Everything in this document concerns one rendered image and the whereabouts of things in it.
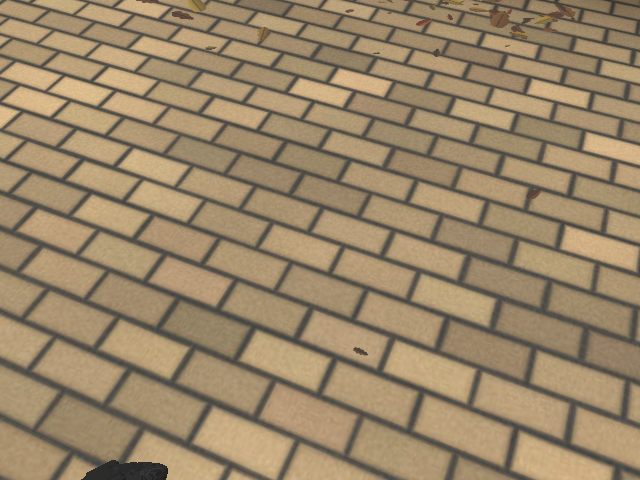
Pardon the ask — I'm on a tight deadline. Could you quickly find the robot left hand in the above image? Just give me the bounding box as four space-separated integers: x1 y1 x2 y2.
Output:
81 460 168 480

